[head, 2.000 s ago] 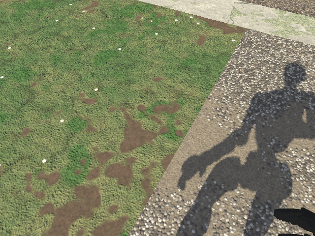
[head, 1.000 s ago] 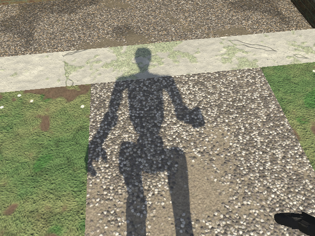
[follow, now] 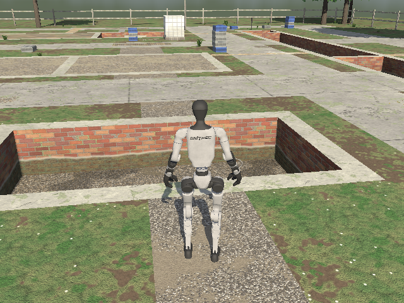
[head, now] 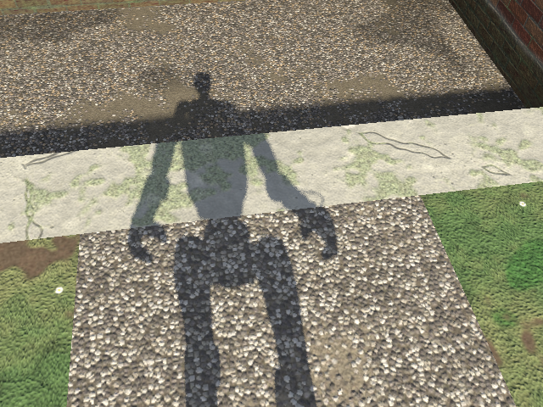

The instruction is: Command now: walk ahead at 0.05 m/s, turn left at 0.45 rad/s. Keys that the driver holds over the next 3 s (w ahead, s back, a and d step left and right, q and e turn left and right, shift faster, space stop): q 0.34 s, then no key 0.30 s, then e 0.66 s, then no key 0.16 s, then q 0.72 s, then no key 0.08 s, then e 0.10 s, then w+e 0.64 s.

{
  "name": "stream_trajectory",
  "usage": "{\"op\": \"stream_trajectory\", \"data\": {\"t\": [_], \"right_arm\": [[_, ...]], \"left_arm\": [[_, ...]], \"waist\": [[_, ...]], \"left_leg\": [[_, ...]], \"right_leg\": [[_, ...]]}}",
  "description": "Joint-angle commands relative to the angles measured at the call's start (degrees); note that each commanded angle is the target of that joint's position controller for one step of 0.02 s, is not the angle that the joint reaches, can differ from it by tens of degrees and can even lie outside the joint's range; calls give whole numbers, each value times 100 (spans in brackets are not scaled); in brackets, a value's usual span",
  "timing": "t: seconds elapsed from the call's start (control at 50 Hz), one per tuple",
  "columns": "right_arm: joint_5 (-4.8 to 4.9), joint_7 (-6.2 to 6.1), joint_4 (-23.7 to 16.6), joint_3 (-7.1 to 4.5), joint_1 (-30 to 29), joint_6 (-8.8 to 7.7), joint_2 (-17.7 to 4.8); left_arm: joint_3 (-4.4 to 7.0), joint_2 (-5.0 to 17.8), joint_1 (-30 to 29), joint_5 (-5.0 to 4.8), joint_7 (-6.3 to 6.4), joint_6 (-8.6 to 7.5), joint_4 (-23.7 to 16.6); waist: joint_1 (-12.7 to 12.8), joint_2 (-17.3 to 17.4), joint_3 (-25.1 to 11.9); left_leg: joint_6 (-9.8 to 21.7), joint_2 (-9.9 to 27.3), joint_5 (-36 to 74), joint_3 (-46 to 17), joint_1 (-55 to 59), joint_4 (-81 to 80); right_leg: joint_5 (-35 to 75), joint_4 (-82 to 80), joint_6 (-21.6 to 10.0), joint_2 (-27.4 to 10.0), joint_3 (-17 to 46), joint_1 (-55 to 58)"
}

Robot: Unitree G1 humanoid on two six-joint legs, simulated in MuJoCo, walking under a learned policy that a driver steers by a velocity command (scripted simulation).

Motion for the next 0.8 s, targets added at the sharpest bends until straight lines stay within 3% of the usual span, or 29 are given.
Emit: {"op": "stream_trajectory", "data": {"t": [0.02, 0.04, 0.06, 0.08, 0.1, 0.12, 0.14, 0.22, 0.3, 0.4, 0.44, 0.46, 0.48, 0.5, 0.52, 0.54, 0.56, 0.6, 0.64, 0.68, 0.7, 0.76, 0.78, 0.8], "right_arm": [[-20, 41, -364, -254, 284, -100, -789], [-90, -50, -453, -443, 463, -95, -1529], [-184, -39, -445, -432, 807, -105, -1517], [-211, -30, -487, -355, 802, -165, -1265], [-154, -57, -526, -354, 476, -211, -1171], [-55, -85, -586, -346, 200, -208, -1085], [16, -125, -640, -322, 28, -182, -1028], [-28, -209, -713, -352, 65, -77, -1093], [-22, -261, -773, -390, 23, 0, -1193], [-40, -229, -820, -341, -138, 63, -1085], [6, -242, -816, -284, -271, 85, -990], [12, -250, -788, -245, -234, 84, -905], [-81, -246, -753, -174, 0, 54, -701], [-152, -234, -782, -112, 349, 1, -500], [-185, -262, -810, -200, 148, -30, -827], [-103, -281, -725, -321, 112, -23, -1151], [-74, -294, -633, -353, 113, 10, -1123], [-81, -311, -523, -300, 141, 88, -856], [-62, -271, -504, -193, 91, 76, -557], [-104, -241, -489, -61, -126, 22, -231], [-76, -246, -453, -82, -182, 4, -283], [-47, -281, -224, -207, 134, -6, -625], [-89, -316, -245, -254, 189, -4, -841], [-151, -360, -275, -312, 339, 16, -1093]], "left_arm": [[249, 859, 225, -86, 77, 12, -186], [173, 601, 123, 148, 43, -73, -411], [140, 529, -419, 243, 27, -117, -590], [193, 695, -393, 154, -20, -127, -537], [218, 700, -313, 22, -30, -108, -470], [230, 681, -248, -3, 8, -76, -393], [264, 769, -278, 32, 52, -50, -389], [226, 586, -282, -13, 63, -69, -401], [207, 583, -432, -14, 30, -85, -434], [230, 698, -292, -46, -73, -161, -389], [235, 669, -80, -35, -133, -222, -326], [243, 685, 23, 0, -149, -249, -287], [286, 960, 80, 103, -129, -258, -325], [343, 1372, -110, 182, -92, -222, -369], [248, 1021, -15, 271, -114, -251, -336], [204, 918, -101, 233, -130, -290, -358], [192, 873, -241, 147, -120, -299, -334], [100, 673, -416, 28, -99, -298, -298], [64, 619, -368, 37, -74, -239, -170], [40, 602, -259, 45, -79, -172, -56], [74, 741, -108, 28, -85, -132, -4], [159, 1061, -62, -122, -100, -96, 7], [155, 1057, -23, -117, -109, -136, -5], [116, 912, -90, -41, -147, -198, -91]], "waist": [[-121, -143, -676], [9, 1285, -934], [-386, 1692, -1092], [-408, 861, -1254], [-231, 604, -1050], [-120, 402, -878], [-56, 423, -788], [-18, 666, -859], [-93, 818, -839], [-133, 1026, -797], [17, 994, -752], [82, 875, -685], [-32, 281, -752], [-396, -1084, -603], [-118, -1301, -626], [-72, -918, -476], [-126, -779, -421], [-140, -798, -314], [-128, -920, -319], [29, -1041, -407], [126, -1082, -413], [-13, -993, -362], [-8, -775, -474], [9, -226, -649]], "left_leg": [[406, -16, 1882, -235, 743, -1410], [1036, 1161, 4566, -1833, 1884, -1207], [2122, 1965, 5721, -3037, 2414, -1345], [2188, 1831, 5336, -2703, 2426, -1390], [1886, 1492, 4868, -2238, 2307, -1347], [1620, 1229, 4422, -1974, 2145, -1365], [1490, 1115, 4147, -1882, 1975, -1428], [1449, 841, 4088, -1790, 1752, -1441], [1398, 763, 3440, -2068, 1480, -1411], [1317, 734, 2965, -2487, 1313, -1248], [1131, 579, 2581, -2563, 1209, -1046], [925, 400, 2051, -2520, 1019, -942], [625, 53, 1012, -2200, 602, -453], [259, -857, -1038, -1353, -221, 351], [-24, -793, -2160, -1189, -414, 1348], [-122, -685, -2022, -1245, -483, 2107], [-206, -651, -1730, -1243, -564, 2410], [-368, -553, -1314, -1286, -505, 2393], [-454, -450, -1107, -893, -206, 1641], [-482, -277, -1016, -515, 364, 377], [-485, -349, -842, -405, 521, -95], [-221, -495, 634, -276, 1291, -1730], [-51, -219, 1117, -483, 1740, -1592], [200, 273, 2091, -740, 2146, -1233]], "right_leg": [[2573, 766, -381, -1194, 578, 558], [789, 2198, 153, -497, 37, -818], [-2285, 3302, 446, 327, 451, -2169], [-2375, 4073, 449, 122, 1065, -2354], [-1938, 4216, 444, -6, 1142, -2526], [-1575, 4036, 483, -83, 1150, -2633], [-1254, 3823, 537, -156, 1195, -2567], [-688, 3046, 737, 55, 1117, -2106], [-429, 2138, 797, 128, 1203, -1619], [-408, 1241, 664, 116, 1180, -985], [226, 240, 503, 100, 1066, -463], [964, -420, 374, -10, 1087, -40], [1621, -595, 107, -753, 1771, 502], [3003, -581, -622, -1671, 2869, 784], [2951, -725, -1456, -2289, 3568, 387], [2647, -753, -1524, -2126, 3347, 278], [2313, -692, -1300, -1815, 2955, 298], [2172, -630, -1047, -1485, 2458, 283], [2292, -599, -965, -1182, 2024, 334], [2443, -488, -873, -984, 1904, 354], [2480, -425, -898, -980, 2031, 425], [2357, -303, -759, -924, 2386, 251], [2131, -258, -572, -904, 2439, -95], [1695, 71, -351, -666, 2180, -524]]}}
Next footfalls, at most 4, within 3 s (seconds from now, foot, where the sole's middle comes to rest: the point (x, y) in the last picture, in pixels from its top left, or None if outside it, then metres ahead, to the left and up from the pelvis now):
0.02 left None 0.06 0.11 -0.77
0.48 right None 0.12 -0.11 -0.77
0.78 left None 0.02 0.12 -0.77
1.10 right None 0.10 -0.13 -0.77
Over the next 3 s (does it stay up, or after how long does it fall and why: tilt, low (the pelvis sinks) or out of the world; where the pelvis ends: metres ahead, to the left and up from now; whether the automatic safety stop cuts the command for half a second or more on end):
stays up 0.24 -0.02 0.01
